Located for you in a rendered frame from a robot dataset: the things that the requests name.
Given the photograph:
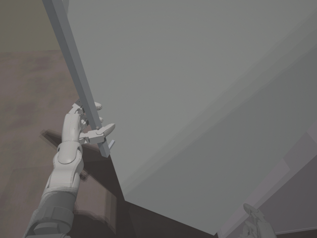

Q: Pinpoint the robot left forearm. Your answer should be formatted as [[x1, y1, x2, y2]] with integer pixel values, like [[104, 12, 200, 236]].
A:
[[22, 141, 84, 238]]

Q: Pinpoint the handle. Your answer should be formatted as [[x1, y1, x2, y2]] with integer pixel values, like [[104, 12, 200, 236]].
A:
[[42, 0, 115, 158]]

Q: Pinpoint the fridge door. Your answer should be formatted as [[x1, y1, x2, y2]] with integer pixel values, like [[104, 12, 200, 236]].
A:
[[62, 0, 317, 236]]

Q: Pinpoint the robot right hand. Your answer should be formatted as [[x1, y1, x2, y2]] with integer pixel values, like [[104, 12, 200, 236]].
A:
[[240, 203, 277, 238]]

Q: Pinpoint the robot left hand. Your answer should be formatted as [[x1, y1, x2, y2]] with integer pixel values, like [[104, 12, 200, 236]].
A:
[[61, 99, 115, 145]]

